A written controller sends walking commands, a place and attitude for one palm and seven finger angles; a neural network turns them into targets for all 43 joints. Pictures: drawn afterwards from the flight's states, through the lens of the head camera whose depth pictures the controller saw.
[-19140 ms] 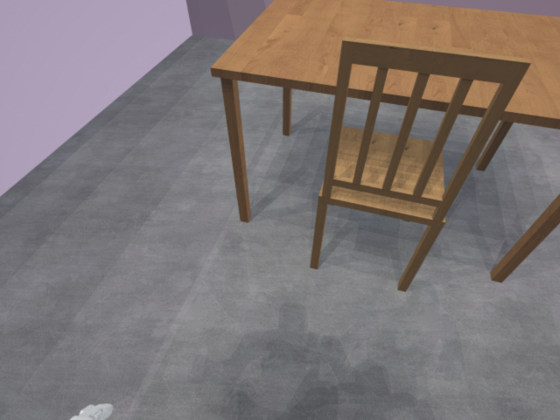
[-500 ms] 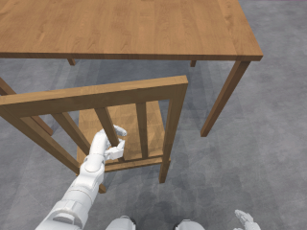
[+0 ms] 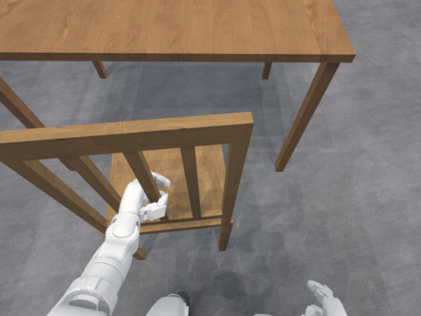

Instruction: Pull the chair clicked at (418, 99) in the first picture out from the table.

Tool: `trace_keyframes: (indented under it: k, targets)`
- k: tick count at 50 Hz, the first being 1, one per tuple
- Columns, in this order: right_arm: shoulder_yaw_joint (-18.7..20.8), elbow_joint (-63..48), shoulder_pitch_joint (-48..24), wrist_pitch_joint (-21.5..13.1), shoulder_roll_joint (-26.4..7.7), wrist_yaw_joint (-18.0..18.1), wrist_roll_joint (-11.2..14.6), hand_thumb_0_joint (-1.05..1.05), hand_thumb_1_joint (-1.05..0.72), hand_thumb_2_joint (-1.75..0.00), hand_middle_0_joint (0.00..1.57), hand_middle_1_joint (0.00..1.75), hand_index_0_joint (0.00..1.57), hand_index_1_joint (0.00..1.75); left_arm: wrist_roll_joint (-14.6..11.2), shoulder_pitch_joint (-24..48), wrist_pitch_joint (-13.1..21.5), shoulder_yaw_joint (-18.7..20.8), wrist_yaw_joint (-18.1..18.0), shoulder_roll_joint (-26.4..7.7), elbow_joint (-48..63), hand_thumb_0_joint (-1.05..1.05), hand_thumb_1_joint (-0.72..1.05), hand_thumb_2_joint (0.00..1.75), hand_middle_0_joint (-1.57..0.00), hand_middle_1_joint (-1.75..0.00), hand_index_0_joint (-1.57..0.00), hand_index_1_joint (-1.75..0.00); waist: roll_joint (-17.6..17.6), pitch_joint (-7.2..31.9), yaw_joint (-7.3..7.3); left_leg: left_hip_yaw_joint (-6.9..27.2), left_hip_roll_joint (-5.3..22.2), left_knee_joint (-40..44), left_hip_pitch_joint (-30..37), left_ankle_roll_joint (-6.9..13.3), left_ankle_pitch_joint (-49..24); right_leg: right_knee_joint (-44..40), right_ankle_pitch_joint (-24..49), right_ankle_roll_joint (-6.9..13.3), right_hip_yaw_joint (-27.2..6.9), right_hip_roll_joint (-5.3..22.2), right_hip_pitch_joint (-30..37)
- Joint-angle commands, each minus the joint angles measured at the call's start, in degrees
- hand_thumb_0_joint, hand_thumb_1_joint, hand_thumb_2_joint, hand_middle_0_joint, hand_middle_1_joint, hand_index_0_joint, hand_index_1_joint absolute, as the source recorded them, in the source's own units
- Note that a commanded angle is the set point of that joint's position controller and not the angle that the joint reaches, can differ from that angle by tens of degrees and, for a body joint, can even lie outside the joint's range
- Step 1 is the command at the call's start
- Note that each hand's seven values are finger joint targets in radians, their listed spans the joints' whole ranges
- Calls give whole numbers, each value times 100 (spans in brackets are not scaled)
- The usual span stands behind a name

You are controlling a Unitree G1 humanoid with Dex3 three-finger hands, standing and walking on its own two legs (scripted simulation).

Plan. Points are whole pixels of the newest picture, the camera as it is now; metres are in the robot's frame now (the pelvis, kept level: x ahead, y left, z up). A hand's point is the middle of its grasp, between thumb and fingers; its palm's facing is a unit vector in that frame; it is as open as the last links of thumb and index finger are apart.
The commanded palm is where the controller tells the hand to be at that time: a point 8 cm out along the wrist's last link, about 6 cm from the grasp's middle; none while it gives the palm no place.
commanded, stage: step backward, pulling the chair out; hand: left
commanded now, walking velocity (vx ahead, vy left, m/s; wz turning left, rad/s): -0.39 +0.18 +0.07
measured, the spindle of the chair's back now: (152, 191) +0.35 +0.15 -0.06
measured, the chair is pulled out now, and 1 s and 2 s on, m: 0.28 0.56 0.62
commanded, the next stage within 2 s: stop walking, hand still on the chair in 0.78 s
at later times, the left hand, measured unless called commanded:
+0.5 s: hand (156, 269) +0.20 +0.12 -0.07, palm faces -0.02 -0.98 -0.19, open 5.5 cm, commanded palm +0.19 +0.17 -0.06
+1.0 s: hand out of the picture +0.05 +0.12 -0.07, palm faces -0.03 -0.98 -0.17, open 5.5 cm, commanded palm +0.03 +0.17 -0.05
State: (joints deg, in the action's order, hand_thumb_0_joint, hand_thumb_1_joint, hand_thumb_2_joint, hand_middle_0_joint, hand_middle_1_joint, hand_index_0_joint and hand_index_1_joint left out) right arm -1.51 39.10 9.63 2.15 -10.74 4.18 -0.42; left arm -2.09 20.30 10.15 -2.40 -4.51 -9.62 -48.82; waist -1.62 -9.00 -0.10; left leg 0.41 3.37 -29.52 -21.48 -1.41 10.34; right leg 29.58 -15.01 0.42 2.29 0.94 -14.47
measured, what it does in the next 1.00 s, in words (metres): walks backwards: left foot, then right foot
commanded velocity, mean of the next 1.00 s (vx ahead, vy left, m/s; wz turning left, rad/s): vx -0.25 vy -0.01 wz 0.04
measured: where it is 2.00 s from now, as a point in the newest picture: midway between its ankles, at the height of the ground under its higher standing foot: outside the picture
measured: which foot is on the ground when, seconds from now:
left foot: down 0.00-0.06, up 0.08-0.24, down 0.26-0.52, up 0.54-0.76, down 0.78-1.00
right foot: down 0.00-0.30, up 0.32-0.46, down 0.48-0.82, up 0.84-0.96, down 0.98-1.00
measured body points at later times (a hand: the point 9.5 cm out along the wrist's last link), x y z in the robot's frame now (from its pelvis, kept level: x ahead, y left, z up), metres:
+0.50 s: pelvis -0.13 -0.01 +0.00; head -0.04 -0.02 +0.44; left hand +0.20 +0.17 -0.06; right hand +0.00 -0.24 -0.14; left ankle -0.07 +0.14 -0.74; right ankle -0.13 -0.14 -0.74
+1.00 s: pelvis -0.26 +0.00 +0.00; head -0.19 -0.01 +0.44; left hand +0.05 +0.17 -0.05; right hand -0.14 -0.23 -0.14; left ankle -0.25 +0.14 -0.74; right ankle -0.25 -0.12 -0.74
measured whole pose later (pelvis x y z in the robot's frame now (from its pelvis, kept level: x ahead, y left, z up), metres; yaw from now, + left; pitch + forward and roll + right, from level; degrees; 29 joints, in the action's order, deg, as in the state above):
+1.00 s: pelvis -0.26 +0.00 +0.00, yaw +2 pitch +1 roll -1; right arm -1.5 39.0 12.2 1.6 -11.6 4.7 1.1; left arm -2.5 17.6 6.4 -4.9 -4.4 -7.5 -46.2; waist -2.5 -8.4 -1.0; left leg -1.0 4.2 -31.4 -16.9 -2.1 15.0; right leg 27.9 -14.3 0.0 3.2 0.7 -14.0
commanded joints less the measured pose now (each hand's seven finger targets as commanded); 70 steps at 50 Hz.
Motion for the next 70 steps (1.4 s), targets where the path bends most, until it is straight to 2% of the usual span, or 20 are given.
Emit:
trace_keyframes:
  k: [1, 3, 7, 11, 15, 17, 23, 25, 26, 27, 29, 34, 37, 41, 44, 48, 51, 56, 59, 70]
  targets:
    - [322, -481, 75, -133, -900, 137, 114, 0, -90, -90, 20, 30, 20, 30, 261, 1528, 469, 229, -85, -839, 977, 0, 90, 90, -50, -145, -50, -145, -216, 2603, -215, 378, 749, -455, 1151, 216, -2439, -616, 3179, 152, -557, 851, 982]
    - [424, -510, 83, -117, -1039, 301, 210, 0, -90, -90, 20, 30, 20, 30, 151, 1325, 384, 576, -154, -1300, 824, 0, 90, 90, -50, -145, -50, -145, 1230, 2962, -183, 65, -70, -1551, 298, -120, 767, -428, 5470, 679, -1192, 1790, 1564]
    - [183, -483, -318, -171, -877, 330, 136, 0, -90, -90, 20, 30, 20, 30, 175, 1010, 185, 590, -160, -1002, 843, 0, 90, 90, -50, -145, -50, -145, 906, 2573, -66, 583, -136, -1742, -201, -116, 1591, -212, 5068, 783, -855, 2065, 1442]
    - [235, -484, -131, -89, -1078, 447, 150, 0, -90, -90, 20, 30, 20, 30, 85, 1011, -9, 264, -173, -745, 1083, 0, 90, 90, -50, -145, -50, -145, 840, 2540, -145, 375, 249, 385, 659, -8, -804, 205, 4282, 314, -422, 1425, 1323]
    - [253, -741, -155, 51, -987, 278, -5, 0, -90, -90, 20, 30, 20, 30, 88, 1511, 70, -219, -63, -153, 1729, 0, 90, 90, -50, -145, -50, -145, -1469, 2520, -144, 1240, 1436, 723, 1473, 762, -4171, 1316, 27, -74, -82, 297, 64]
    - [344, -616, -23, -25, -962, 145, -50, 0, -90, -90, 20, 30, 20, 30, 140, 1349, 110, -89, -99, -192, 1593, 0, 90, 90, -50, -145, -50, -145, -1645, 2445, -71, 1262, 1598, 575, 1551, 953, -4249, 1617, -1330, 41, -145, 200, -310]
    - [393, -443, 265, -236, -1081, 80, 63, 0, -90, -90, 20, 30, 20, 30, 221, 1384, 318, 64, -71, -533, 1094, 0, 90, 90, -50, -145, -50, -145, -1100, 2376, -181, 954, 1230, -60, 1745, 681, -3528, -510, 625, 30, -165, 183, 384]
    - [334, -507, 81, -228, -895, 131, 126, 0, -90, -90, 20, 30, 20, 30, 242, 1574, 404, 78, -46, -729, 1111, 0, 90, 90, -50, -145, -50, -145, -181, 2385, -212, 331, 669, -448, 948, 233, -1784, -756, 2727, 135, -581, 846, 886]
    - [439, -482, 233, -196, -964, 224, 198, 0, -90, -90, 20, 30, 20, 30, 205, 1630, 388, 345, -111, -1104, 990, 0, 90, 90, -50, -145, -50, -145, 1225, 2722, -312, -108, 87, -1158, 597, -62, 105, -819, 3568, 404, -1126, 1466, 1115]
    - [442, -557, -126, -230, -1062, 271, 222, 0, -90, -90, 20, 30, 20, 30, 170, 1541, 325, 472, -117, -1204, 837, 0, 90, 90, -50, -145, -50, -145, 1572, 2616, -110, 189, -259, -2107, 155, -96, 1455, -867, 4028, 671, -1377, 1943, 878]
    - [277, -433, -282, -272, -901, 283, 139, 0, -90, -90, 20, 30, 20, 30, 182, 1282, 203, 461, -134, -1007, 700, 0, 90, 90, -50, -145, -50, -145, 854, 2494, -33, 714, -214, -2633, -229, -105, 1831, -562, 4240, 1020, -1334, 2304, 927]
    - [210, -332, -34, -224, -941, 337, 180, 0, -90, -90, 20, 30, 20, 30, 141, 1130, -32, 400, -168, -773, 410, 0, 90, 90, -50, -145, -50, -145, 1192, 2495, -54, 303, -203, -959, 213, -146, 1512, -315, 4403, 698, -807, 1954, 1338]
    - [246, -381, 144, -143, -1006, 430, 197, 0, -90, -90, 20, 30, 20, 30, 64, 1358, -142, 25, -121, -475, 656, 0, 90, 90, -50, -145, -50, -145, 1088, 2576, -138, -37, 91, 695, 1018, -69, -67, -2, 3461, 350, -595, 1538, 1120]
    - [244, -696, -136, -14, -978, 305, 31, 0, -90, -90, 20, 30, 20, 30, 42, 1930, -46, -370, -27, 100, 1280, 0, 90, 90, -50, -145, -50, -145, -1508, 2305, -102, 959, 1394, 927, 1004, 688, -2865, 1514, 32, -93, 35, 397, 170]
    - [380, -498, 257, -107, -1010, 135, 69, 0, -90, -90, 20, 30, 20, 30, 50, 1703, 48, -261, -66, 92, 999, 0, 90, 90, -50, -145, -50, -145, -890, 2060, -52, 1151, 1621, 376, 1659, 950, -3794, 1091, -898, 10, -86, 221, -325]
    - [298, -659, 280, -315, -963, 96, 193, 0, -90, -90, 20, 30, 20, 30, 119, 1370, 54, -235, -5, -175, 1773, 0, 90, 90, -50, -145, -50, -145, -610, 2427, -140, 623, 896, 82, 1686, 463, -1783, -801, 1026, 13, -190, 364, 841]
    - [302, -617, 191, -393, -933, 197, 228, 0, -90, -90, 20, 30, 20, 30, 96, 1084, -88, 120, -117, -577, 1632, 0, 90, 90, -50, -145, -50, -145, 367, 2581, -179, 151, 482, 314, 1419, 193, -525, -634, 841, 78, -398, 509, 968]
    - [195, -550, -19, -391, -792, 254, 162, 0, -90, -90, 20, 30, 20, 30, 98, 738, -111, 163, -140, -656, 1524, 0, 90, 90, -50, -145, -50, -145, 497, 1839, -148, -38, 136, 333, 1271, 241, 814, -1361, -1201, 89, -810, 819, 146]
    - [179, -462, 31, -352, -764, 286, 128, 0, -90, -90, 20, 30, 20, 30, 109, 442, -108, 152, -160, -604, 1356, 0, 90, 90, -50, -145, -50, -145, 628, 1520, -138, -43, 0, 181, 1285, 246, 908, -1581, -1754, 178, -925, 988, -197]
    - [179, -599, -136, -453, -765, 293, 118, 0, -90, -90, 20, 30, 20, 30, 135, -396, 38, -215, -119, -145, 1825, 0, 90, 90, -50, -145, -50, -145, 122, 1608, -43, 358, 402, 718, 1457, 350, -851, -683, 598, 36, -326, 537, 299]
